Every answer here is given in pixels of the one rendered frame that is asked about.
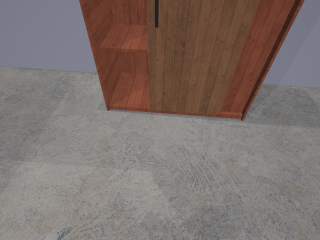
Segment robot left hand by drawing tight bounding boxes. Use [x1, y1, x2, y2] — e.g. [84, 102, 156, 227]
[43, 225, 71, 240]

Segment wardrobe door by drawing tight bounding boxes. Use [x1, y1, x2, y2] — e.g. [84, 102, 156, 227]
[146, 0, 259, 115]
[220, 0, 295, 113]

